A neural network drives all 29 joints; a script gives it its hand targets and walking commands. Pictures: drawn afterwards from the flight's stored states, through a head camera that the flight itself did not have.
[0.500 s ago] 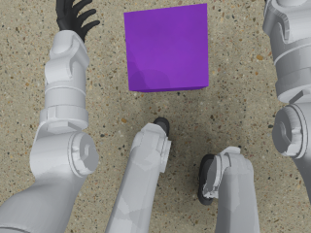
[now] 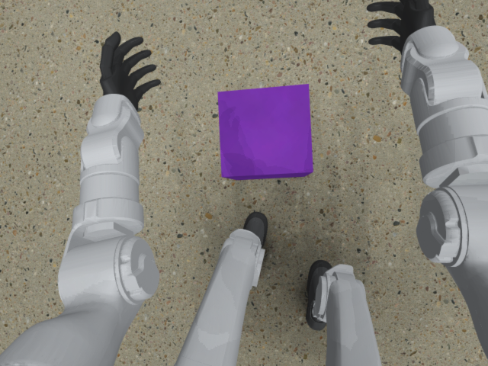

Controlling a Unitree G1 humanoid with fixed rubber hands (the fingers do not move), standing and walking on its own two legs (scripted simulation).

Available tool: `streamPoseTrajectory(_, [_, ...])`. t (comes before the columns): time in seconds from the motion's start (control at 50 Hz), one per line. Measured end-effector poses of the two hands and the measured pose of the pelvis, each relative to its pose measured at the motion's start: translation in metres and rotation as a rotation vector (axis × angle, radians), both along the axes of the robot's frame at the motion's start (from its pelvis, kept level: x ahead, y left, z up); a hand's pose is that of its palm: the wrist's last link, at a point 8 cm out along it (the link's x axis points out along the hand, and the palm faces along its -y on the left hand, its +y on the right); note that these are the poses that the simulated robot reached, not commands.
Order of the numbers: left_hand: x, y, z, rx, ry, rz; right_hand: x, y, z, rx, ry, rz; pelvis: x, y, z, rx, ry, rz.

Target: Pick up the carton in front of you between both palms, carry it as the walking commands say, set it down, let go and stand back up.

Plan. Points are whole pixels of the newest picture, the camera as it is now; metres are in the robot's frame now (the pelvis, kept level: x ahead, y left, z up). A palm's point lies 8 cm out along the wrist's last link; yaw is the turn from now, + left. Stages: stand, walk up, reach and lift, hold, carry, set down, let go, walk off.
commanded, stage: let go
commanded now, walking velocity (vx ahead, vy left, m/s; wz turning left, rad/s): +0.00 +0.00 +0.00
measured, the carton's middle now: (267, 140) +0.48 +0.14 -0.49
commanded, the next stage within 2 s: stand in 1.48 s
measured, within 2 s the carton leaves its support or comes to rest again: neither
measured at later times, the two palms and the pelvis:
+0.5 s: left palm (61, 169) +0.32 +0.30 +0.02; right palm out of the picture +0.43 -0.11 +0.02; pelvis +0.05 +0.03 +0.11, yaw +1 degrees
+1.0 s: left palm (49, 275) +0.25 +0.23 +0.09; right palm out of the picture +0.30 -0.22 +0.09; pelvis +0.10 -0.01 +0.16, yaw +3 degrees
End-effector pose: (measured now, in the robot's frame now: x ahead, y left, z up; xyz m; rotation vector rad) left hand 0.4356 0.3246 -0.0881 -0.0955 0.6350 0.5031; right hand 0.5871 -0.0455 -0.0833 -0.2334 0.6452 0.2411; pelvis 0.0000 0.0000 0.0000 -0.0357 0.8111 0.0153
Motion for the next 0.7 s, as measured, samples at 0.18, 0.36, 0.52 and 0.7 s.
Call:
streamPoseTrajectory(0.18, [-0.020, -0.014, 0.031, 0.032, 0.059, -0.136, -0.037, -0.016, 0.028, -0.027, 0.004, -0.081, 0.016, 0.009, 0.045, -0.010, -0.042, 0.000])
streamPoseTrajectory(0.36, [-0.071, -0.023, 0.073, 0.052, 0.159, -0.335, -0.120, -0.045, 0.066, -0.069, 0.020, -0.237, 0.037, 0.021, 0.090, -0.010, -0.193, 0.001])
streamPoseTrajectory(0.52, [-0.119, -0.026, 0.116, 0.050, 0.168, -0.399, -0.163, -0.063, 0.104, -0.076, 0.029, -0.248, 0.056, 0.028, 0.117, 0.007, -0.358, 0.018])
streamPoseTrajectory(0.7, [-0.178, -0.051, 0.154, 0.039, 0.184, -0.382, -0.211, -0.094, 0.131, -0.076, 0.056, -0.224, 0.078, 0.024, 0.142, 0.035, -0.551, 0.036])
